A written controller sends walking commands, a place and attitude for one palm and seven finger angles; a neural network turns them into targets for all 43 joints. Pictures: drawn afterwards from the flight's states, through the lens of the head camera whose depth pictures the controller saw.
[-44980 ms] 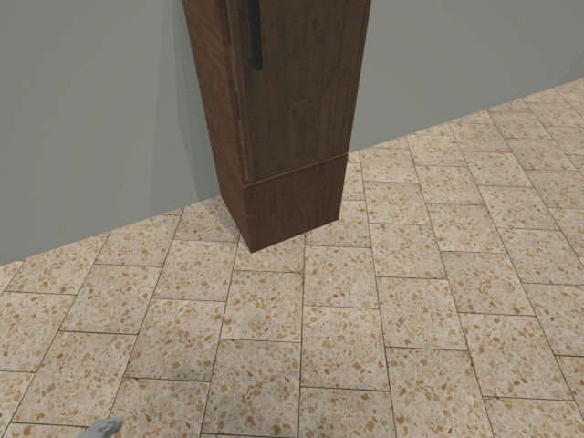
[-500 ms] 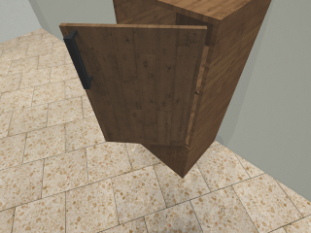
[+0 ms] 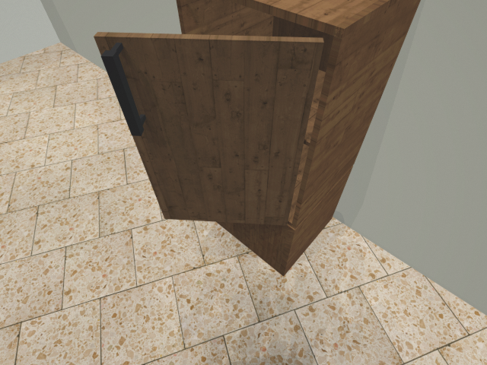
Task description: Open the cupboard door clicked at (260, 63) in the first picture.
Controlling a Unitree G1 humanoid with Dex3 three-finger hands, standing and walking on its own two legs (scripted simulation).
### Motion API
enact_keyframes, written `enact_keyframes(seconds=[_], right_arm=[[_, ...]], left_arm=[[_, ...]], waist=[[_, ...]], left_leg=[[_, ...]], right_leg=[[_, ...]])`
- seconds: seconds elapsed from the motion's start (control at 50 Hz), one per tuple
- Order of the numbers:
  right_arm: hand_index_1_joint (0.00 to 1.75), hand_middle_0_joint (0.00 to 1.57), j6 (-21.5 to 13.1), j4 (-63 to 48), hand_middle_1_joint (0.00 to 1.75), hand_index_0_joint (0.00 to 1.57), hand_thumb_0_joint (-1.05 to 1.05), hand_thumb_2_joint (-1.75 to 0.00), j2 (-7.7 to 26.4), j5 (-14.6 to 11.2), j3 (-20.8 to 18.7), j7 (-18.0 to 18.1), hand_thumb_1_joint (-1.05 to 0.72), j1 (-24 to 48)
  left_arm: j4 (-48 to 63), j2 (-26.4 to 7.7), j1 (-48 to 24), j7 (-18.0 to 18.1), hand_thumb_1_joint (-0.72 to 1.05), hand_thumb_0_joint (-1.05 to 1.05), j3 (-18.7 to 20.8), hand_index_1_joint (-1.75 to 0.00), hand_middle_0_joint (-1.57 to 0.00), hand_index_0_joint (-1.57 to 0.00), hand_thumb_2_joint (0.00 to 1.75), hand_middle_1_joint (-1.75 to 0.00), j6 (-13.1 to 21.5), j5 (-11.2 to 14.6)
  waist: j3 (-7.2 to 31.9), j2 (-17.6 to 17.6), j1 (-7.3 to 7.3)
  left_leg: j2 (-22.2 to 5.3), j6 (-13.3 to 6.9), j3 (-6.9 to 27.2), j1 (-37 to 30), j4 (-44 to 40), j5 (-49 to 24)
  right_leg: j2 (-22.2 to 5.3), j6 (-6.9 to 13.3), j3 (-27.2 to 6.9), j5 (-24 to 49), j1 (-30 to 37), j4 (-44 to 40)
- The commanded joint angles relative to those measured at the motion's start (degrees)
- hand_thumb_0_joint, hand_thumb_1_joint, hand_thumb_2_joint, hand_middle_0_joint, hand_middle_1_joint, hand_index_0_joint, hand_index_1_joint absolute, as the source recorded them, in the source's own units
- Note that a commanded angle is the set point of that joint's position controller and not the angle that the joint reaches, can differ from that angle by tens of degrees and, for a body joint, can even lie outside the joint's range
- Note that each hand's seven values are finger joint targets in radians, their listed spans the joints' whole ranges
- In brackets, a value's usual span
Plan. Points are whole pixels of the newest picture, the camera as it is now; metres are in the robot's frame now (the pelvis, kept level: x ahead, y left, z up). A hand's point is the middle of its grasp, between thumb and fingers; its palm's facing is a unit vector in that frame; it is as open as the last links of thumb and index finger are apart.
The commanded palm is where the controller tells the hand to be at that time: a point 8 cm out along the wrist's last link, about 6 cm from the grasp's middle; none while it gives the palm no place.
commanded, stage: raise the hand with hooked fingers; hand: left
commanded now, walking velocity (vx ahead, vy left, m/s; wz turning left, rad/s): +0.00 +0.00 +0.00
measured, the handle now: (128, 92) +0.56 +0.26 +0.15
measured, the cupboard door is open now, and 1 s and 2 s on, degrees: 38 38 38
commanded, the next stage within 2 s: none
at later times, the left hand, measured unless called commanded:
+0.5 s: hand (94, 354) +0.14 +0.23 -0.01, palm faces +0.12 -0.99 -0.02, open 9.3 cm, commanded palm +0.14 +0.28 +0.01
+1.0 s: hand (59, 276) +0.22 +0.28 +0.07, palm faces +0.03 -0.99 -0.10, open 12.3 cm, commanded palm +0.18 +0.33 +0.09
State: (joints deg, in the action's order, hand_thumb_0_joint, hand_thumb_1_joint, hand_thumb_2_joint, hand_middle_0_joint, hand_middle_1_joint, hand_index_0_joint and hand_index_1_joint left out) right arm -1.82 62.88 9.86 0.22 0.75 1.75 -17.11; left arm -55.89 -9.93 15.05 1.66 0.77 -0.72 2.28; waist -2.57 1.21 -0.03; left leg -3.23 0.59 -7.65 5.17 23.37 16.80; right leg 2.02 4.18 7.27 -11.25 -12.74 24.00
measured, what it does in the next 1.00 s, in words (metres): shifts its weight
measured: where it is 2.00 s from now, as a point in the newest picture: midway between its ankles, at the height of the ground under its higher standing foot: outside the picture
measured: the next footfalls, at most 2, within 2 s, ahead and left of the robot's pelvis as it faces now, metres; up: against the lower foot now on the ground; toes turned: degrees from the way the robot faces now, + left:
none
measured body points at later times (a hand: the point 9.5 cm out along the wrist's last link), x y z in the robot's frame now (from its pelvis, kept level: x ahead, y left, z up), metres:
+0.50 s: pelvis -0.04 +0.03 -0.05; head +0.00 +0.05 +0.40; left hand +0.13 +0.28 +0.00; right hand +0.20 -0.19 -0.08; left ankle -0.06 +0.12 -0.74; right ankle +0.02 -0.07 -0.74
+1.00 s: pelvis -0.02 +0.05 -0.02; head +0.00 +0.05 +0.43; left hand +0.21 +0.33 +0.08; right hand +0.15 -0.19 -0.10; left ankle -0.06 +0.12 -0.74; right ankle +0.02 -0.07 -0.74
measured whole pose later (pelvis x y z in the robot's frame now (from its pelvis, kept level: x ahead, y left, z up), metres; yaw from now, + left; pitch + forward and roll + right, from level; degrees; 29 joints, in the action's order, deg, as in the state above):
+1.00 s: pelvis -0.02 +0.05 -0.02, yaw +3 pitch +4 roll -2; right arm -17.0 35.7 16.6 -2.3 2.9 4.0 -16.4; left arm 0.6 -18.2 9.9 -18.8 14.8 8.8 15.9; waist 1.8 1.8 1.5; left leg 0.1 -3.3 -4.6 20.1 40.3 24.1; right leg -2.7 0.7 8.6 -15.6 -24.9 37.0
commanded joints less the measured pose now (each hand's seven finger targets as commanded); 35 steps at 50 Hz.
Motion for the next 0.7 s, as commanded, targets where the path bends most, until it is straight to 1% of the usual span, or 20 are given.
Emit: enact_keyframes(seconds=[0.0,0.02,0.04,0.06,0.08,0.1,0.14,0.16,0.18,0.2,0.22,0.24,0.32,0.38,0.4,0.46,0.52,0.58,0.62,0.68], right_arm=[[0.30,0.20,-14.57,-18.75,0.30,0.20,0.00,-0.90,11.70,-2.87,-1.52,4.09,-0.90,8.28],[0.30,0.20,-14.69,-17.92,0.30,0.20,0.00,-0.90,8.52,-3.29,-1.50,3.66,-0.90,6.03],[0.30,0.20,-16.00,-22.64,0.30,0.20,0.00,-0.90,11.23,-3.65,-1.73,3.34,-0.90,7.55],[0.30,0.20,-17.02,-23.58,0.30,0.20,0.00,-0.90,12.46,-2.93,-3.19,3.33,-0.90,6.50],[0.30,0.20,-17.65,-24.94,0.30,0.20,0.00,-0.90,12.30,-2.16,-3.71,3.15,-0.90,6.32],[0.30,0.20,-17.82,-26.57,0.30,0.20,0.00,-0.90,12.11,-2.16,-4.11,2.61,-0.90,6.51],[0.30,0.20,-18.00,-29.92,0.30,0.20,0.00,-0.90,11.42,-1.82,-4.25,1.16,-0.90,8.03],[0.30,0.20,-17.92,-31.44,0.30,0.20,0.00,-0.90,11.72,-1.93,-4.58,0.26,-0.90,8.51],[0.30,0.20,-17.76,-33.57,0.30,0.20,0.00,-0.90,12.34,-1.56,-4.91,-0.69,-0.90,9.57],[0.30,0.20,-17.22,-35.31,0.30,0.20,0.00,-0.90,13.44,-1.67,-5.57,-1.83,-0.90,9.29],[0.30,0.20,-16.88,-37.29,0.30,0.20,0.00,-0.90,13.72,-1.85,-5.40,-2.37,-0.90,10.28],[0.30,0.20,-16.38,-38.87,0.30,0.20,0.00,-0.90,13.80,-2.24,-5.14,-2.33,-0.90,11.31],[0.30,0.20,-14.89,-44.28,0.30,0.20,0.00,-0.90,12.95,-2.90,-4.60,-0.75,-0.90,11.28],[0.30,0.20,-15.57,-43.07,0.30,0.20,0.00,-0.90,11.08,-2.15,-3.79,0.07,-0.90,7.25],[0.30,0.20,-15.67,-42.29,0.30,0.20,0.00,-0.90,11.59,-1.53,-3.23,0.28,-0.90,6.37],[0.30,0.20,-16.63,-39.70,0.30,0.20,0.00,-0.90,11.92,-1.50,-2.28,0.76,-0.90,4.60],[0.30,0.20,-16.55,-38.33,0.30,0.20,0.00,-0.90,13.11,-2.11,-1.54,1.59,-0.90,4.88],[0.30,0.20,-16.24,-39.24,0.30,0.20,0.00,-0.90,13.24,-3.18,-1.35,2.41,-0.90,6.27],[0.30,0.20,-15.72,-40.47,0.30,0.20,0.00,-0.90,12.86,-3.55,-0.87,2.52,-0.90,7.69],[0.30,0.20,-15.92,-41.49,0.30,0.20,0.00,-0.90,11.81,-3.13,-0.37,2.59,-0.90,9.15]], left_arm=[[58.64,-13.15,-11.17,5.15,0.83,0.00,5.62,-0.34,-0.21,-0.21,0.87,-0.34,10.68,6.41],[46.26,0.39,5.80,4.09,0.81,0.00,-0.62,-0.36,-0.21,-0.21,0.86,-0.36,6.61,7.32],[55.62,-1.58,-2.90,2.84,0.78,0.00,0.35,-0.37,-0.21,-0.21,0.85,-0.37,8.72,9.55],[56.67,-7.46,-3.77,1.97,0.76,0.00,6.07,-0.39,-0.21,-0.21,0.84,-0.39,11.68,9.34],[53.22,-6.39,-1.19,0.45,0.74,0.00,6.45,-0.40,-0.21,-0.21,0.83,-0.40,14.42,8.96],[47.52,-6.21,5.15,-1.58,0.71,0.00,8.65,-0.42,-0.21,-0.21,0.82,-0.42,16.59,9.37],[41.00,-1.85,14.40,-7.36,0.67,0.00,8.14,-0.45,-0.22,-0.22,0.80,-0.45,22.82,11.34],[41.67,-1.11,16.37,-10.86,0.64,0.00,8.29,-0.47,-0.22,-0.22,0.79,-0.47,26.87,12.53],[43.38,-1.50,17.55,-14.30,0.62,0.00,8.58,-0.48,-0.22,-0.22,0.78,-0.48,30.38,13.22],[42.31,-4.10,19.28,-18.02,0.60,0.00,11.18,-0.50,-0.22,-0.22,0.77,-0.50,32.62,13.41],[44.13,-4.69,18.42,-21.35,0.57,0.00,10.42,-0.51,-0.22,-0.22,0.76,-0.51,34.13,13.38],[45.78,-7.55,15.83,-22.72,0.55,0.00,11.79,-0.53,-0.22,-0.22,0.75,-0.53,33.54,13.07],[61.57,-10.14,1.35,-21.78,0.46,0.00,13.01,-0.58,-0.23,-0.23,0.71,-0.58,29.81,15.07],[74.74,-9.58,-6.96,-16.77,0.39,0.00,11.74,-0.63,-0.24,-0.24,0.68,-0.63,32.03,14.15],[78.80,-10.77,-11.75,-15.29,0.36,0.00,10.95,-0.64,-0.24,-0.24,0.67,-0.64,32.79,13.40],[77.09,-8.20,-9.44,-14.40,0.29,0.00,5.68,-0.69,-0.24,-0.24,0.64,-0.69,33.51,10.87],[70.03,-10.84,-12.52,-17.66,0.22,0.00,5.58,-0.74,-0.25,-0.25,0.61,-0.74,29.25,10.29],[61.66,-13.02,-5.85,-20.68,0.15,0.00,10.22,-0.78,-0.25,-0.25,0.58,-0.78,20.54,11.46],[59.95,-13.65,-2.48,-22.18,0.11,0.00,13.64,-0.81,-0.26,-0.26,0.56,-0.81,14.64,13.33],[66.53,-15.40,-3.36,-20.58,0.04,0.00,18.95,-0.86,-0.26,-0.26,0.53,-0.86,11.15,16.51]], waist=[[19.60,16.39,-0.07],[10.64,5.37,-0.77],[3.76,-0.26,-1.58],[5.37,-6.48,-2.14],[3.47,-12.70,-1.98],[1.89,-14.09,-0.08],[0.69,-20.68,2.13],[2.23,-20.11,2.65],[4.40,-16.39,3.16],[7.08,-8.87,3.91],[8.35,-3.46,3.52],[9.36,-1.90,3.75],[14.67,-2.83,2.07],[18.80,6.22,0.25],[18.13,5.96,-1.20],[15.72,7.25,-3.08],[12.45,4.17,-4.30],[13.80,-1.12,-0.98],[15.86,-0.38,1.76],[19.77,-2.36,3.65]], left_leg=[[2.51,-1.04,5.26,1.43,-1.03,-17.30],[1.40,-1.25,6.25,4.99,-2.42,-12.75],[1.58,-2.11,8.10,7.71,-1.62,-9.36],[1.93,-2.46,7.61,9.58,0.97,-7.36],[2.27,-2.76,7.25,13.22,3.19,-5.51],[2.70,-2.33,7.15,16.59,5.08,-3.68],[3.74,-1.26,6.69,25.56,9.59,0.87],[4.25,-0.87,6.32,28.28,11.87,1.78],[4.83,-0.54,5.83,29.09,14.07,2.09],[5.19,-0.10,5.16,27.52,16.11,0.15],[5.59,-0.09,4.53,27.52,17.84,-0.74],[5.88,-0.47,3.82,29.60,18.88,0.19],[5.59,-1.90,4.40,31.56,19.70,4.02],[4.22,-2.08,6.73,24.70,19.49,-0.04],[3.56,-2.04,8.23,23.51,19.54,-0.57],[2.60,-1.91,9.94,21.99,19.00,-1.51],[2.20,-1.91,11.35,23.64,17.66,1.56],[2.45,-1.66,11.18,26.09,14.73,3.07],[2.67,-0.94,10.81,24.71,12.57,-1.50],[2.41,-0.28,10.58,22.80,11.23,-8.13]], right_leg=[[-5.56,-0.10,-9.46,11.49,10.21,2.27],[-4.56,-1.77,-7.29,5.44,4.36,-0.12],[-4.55,-2.76,-6.97,2.69,0.32,-0.52],[-4.70,-3.34,-6.61,-2.05,-2.15,-0.68],[-4.59,-3.93,-6.35,-5.63,-5.01,-0.25],[-4.97,-3.78,-7.06,-8.87,-6.44,0.89],[-5.13,-3.93,-8.71,-13.27,-8.47,4.81],[-5.21,-3.64,-9.18,-12.91,-8.57,7.08],[-5.41,-3.14,-9.51,-10.72,-8.55,9.21],[-5.99,-1.87,-9.96,-6.54,-7.29,11.82],[-6.33,-1.28,-9.72,-3.93,-8.04,13.41],[-6.44,-1.29,-10.20,-4.79,-9.53,14.12],[-5.37,-2.86,-11.11,-14.46,-12.01,14.07],[-3.91,-2.49,-8.42,-8.03,-12.73,16.83],[-3.07,-2.36,-7.01,-6.20,-14.86,18.64],[-2.81,-2.25,-5.03,-4.75,-17.61,18.92],[-2.53,-2.52,-4.07,-6.83,-17.42,17.73],[-2.93,-2.77,-4.03,-8.13,-11.80,15.04],[-3.10,-2.49,-2.81,-3.57,-7.49,14.95],[-3.32,-2.85,-2.05,2.23,-2.58,14.95]])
